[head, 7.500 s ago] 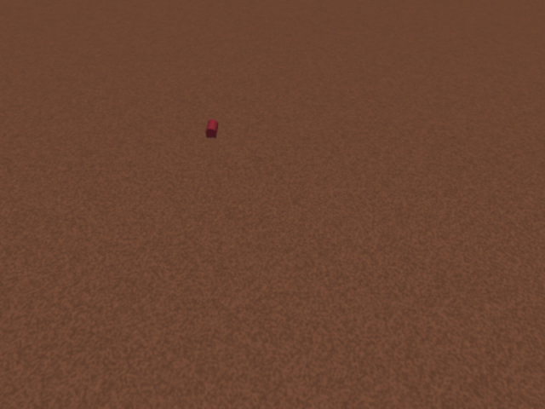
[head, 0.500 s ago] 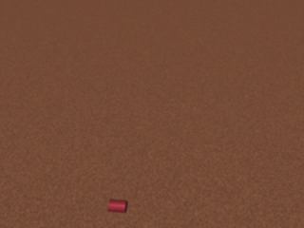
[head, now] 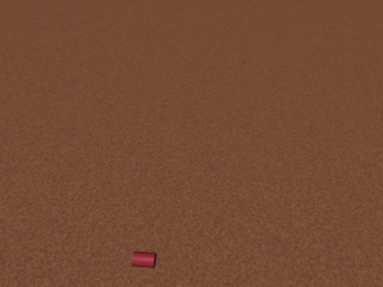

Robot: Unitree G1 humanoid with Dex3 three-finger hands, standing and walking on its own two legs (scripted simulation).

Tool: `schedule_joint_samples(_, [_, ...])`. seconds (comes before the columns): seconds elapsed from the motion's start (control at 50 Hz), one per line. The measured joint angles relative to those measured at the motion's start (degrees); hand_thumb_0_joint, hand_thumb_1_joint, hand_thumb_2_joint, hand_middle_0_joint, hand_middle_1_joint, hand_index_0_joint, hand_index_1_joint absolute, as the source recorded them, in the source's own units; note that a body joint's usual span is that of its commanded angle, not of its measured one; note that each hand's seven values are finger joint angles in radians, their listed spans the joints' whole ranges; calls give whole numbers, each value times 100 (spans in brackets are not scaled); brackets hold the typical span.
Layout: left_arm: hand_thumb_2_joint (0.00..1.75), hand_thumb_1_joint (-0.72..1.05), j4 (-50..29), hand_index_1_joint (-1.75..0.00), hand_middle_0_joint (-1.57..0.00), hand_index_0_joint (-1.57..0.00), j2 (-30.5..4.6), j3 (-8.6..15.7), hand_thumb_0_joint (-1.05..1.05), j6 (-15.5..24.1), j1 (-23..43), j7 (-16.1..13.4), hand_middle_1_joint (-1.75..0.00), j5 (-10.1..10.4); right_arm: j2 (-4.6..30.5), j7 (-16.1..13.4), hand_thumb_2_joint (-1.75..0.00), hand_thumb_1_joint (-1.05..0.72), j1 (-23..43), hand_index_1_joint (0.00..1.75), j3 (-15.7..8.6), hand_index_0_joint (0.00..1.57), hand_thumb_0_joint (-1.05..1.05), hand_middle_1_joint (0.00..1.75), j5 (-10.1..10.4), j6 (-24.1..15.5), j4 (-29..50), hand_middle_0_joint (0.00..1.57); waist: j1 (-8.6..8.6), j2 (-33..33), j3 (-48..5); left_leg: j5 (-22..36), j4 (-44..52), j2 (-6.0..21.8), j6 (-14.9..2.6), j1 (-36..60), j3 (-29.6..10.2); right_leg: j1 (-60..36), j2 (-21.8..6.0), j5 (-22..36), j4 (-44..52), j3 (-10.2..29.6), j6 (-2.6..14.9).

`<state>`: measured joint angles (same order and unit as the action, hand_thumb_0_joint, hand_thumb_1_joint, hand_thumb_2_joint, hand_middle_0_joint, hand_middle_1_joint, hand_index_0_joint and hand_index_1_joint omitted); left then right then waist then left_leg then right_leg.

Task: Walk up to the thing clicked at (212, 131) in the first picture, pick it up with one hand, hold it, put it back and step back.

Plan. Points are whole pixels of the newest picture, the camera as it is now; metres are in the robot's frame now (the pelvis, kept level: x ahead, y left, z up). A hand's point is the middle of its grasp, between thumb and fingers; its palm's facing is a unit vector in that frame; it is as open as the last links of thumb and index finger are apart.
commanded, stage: stand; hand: left
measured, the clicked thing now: (144, 259) +0.42 +0.21 -0.75
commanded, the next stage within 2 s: none
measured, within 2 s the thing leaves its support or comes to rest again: neither
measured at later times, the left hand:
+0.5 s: hand out of the picture +0.11 +0.25 -0.16, palm faces -0.01 -0.94 -0.33, open 7.4 cm
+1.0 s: hand out of the picture +0.10 +0.24 -0.16, palm faces -0.02 -0.94 -0.34, open 7.4 cm
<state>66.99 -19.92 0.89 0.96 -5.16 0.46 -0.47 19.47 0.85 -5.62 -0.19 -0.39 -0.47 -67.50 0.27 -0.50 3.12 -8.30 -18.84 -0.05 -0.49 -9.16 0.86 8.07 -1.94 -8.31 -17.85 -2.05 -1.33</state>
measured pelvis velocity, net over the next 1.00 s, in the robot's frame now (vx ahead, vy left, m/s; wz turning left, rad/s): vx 0.03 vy -0.01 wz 0.00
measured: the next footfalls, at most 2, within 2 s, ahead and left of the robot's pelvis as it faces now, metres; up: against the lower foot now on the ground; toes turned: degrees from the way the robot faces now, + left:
none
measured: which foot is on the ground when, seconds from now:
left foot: down 0.00-1.00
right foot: down 0.00-1.00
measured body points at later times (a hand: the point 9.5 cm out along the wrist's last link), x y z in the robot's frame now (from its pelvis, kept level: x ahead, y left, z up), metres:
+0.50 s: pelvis +0.02 +0.00 +0.00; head +0.03 +0.00 +0.45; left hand +0.11 +0.30 -0.13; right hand +0.12 -0.30 -0.13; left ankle +0.02 +0.11 -0.75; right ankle +0.02 -0.13 -0.75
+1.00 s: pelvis +0.03 -0.01 +0.00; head +0.04 -0.01 +0.45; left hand +0.11 +0.29 -0.13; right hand +0.11 -0.31 -0.13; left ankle +0.02 +0.11 -0.75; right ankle +0.02 -0.13 -0.75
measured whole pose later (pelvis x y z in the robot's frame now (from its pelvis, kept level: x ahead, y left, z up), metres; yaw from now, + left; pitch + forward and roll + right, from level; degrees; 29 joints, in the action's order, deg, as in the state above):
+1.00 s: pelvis +0.03 -0.01 +0.00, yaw +0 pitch -2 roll +0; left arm 65.9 -19.7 0.3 0.9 -5.3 0.0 -0.6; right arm 19.8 0.2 -4.9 0.2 -0.3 -0.9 -66.2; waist 0.3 0.1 2.4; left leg -9.7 -17.2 0.3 0.1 -5.9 0.5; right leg 4.8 -1.5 -10.1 -16.5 -2.5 -0.9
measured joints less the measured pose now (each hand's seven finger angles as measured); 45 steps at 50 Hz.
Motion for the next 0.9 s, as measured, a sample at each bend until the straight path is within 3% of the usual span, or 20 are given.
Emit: schedule_joint_samples(0.9, [90,90,-106,-30,-21,-20,24,-54,0,-2,8,-43,-30,-8,24,-58,-89,-90,96,30,34,21,0,30,13,-39,121,21,5,51,-71,-149,154,31,56,321,-42,-323,33,-176,135,-44,35])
